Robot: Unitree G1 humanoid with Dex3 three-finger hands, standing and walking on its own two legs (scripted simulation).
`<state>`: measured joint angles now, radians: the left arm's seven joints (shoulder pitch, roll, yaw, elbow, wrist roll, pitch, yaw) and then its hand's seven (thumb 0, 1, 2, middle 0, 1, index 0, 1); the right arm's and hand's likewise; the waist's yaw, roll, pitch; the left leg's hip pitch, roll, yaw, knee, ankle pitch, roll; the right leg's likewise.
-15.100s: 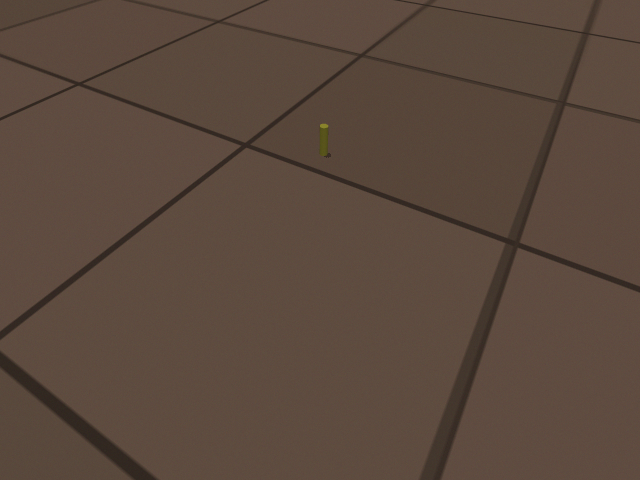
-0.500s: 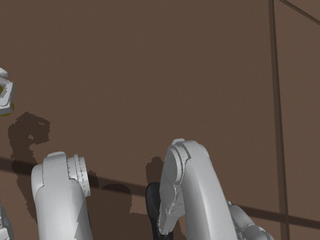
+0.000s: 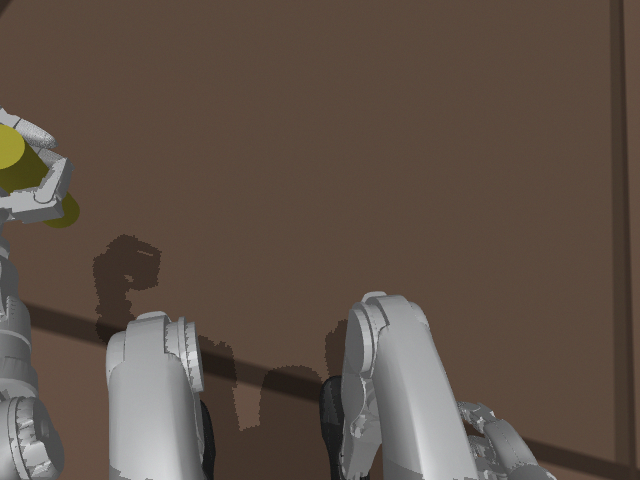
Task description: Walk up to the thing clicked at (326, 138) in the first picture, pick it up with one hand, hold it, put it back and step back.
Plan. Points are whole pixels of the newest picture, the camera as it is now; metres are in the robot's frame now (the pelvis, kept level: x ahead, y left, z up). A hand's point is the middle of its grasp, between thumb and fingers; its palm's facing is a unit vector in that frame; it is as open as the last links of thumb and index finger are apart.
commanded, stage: settle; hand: left
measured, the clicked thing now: (33, 185) +0.46 +0.30 -0.06
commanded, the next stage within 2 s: lift in 0.68 s
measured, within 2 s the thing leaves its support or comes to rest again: neither
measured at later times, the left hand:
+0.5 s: hand (32, 156) +0.46 +0.27 +0.00, palm faces +0.20 -0.98 -0.06, open 5.7 cm
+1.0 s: hand (29, 142) +0.46 +0.26 +0.03, palm faces +0.18 -0.98 -0.05, open 5.7 cm
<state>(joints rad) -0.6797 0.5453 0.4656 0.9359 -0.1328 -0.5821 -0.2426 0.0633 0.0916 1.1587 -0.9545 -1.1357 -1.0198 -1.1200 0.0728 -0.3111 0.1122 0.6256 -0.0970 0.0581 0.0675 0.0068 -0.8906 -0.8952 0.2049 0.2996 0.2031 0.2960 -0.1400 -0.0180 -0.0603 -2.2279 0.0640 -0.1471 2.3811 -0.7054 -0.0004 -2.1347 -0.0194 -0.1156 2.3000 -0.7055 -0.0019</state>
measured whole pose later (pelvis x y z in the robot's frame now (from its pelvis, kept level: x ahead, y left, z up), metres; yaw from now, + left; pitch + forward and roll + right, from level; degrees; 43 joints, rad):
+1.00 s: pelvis +0.00 +0.00 +0.04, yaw +3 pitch +33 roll -6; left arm -0.72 0.48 0.45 0.96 -0.10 -0.56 -0.22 0.06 0.09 1.16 -0.95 -1.14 -1.02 -1.13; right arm 0.13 -0.28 0.05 0.65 -0.07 0.04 0.05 0.01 -0.92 -0.90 0.20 0.30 0.20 0.30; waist -0.14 0.00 -0.13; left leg -2.14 0.06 -0.09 2.24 -0.69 0.00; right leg -2.06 -0.03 -0.07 2.19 -0.70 0.00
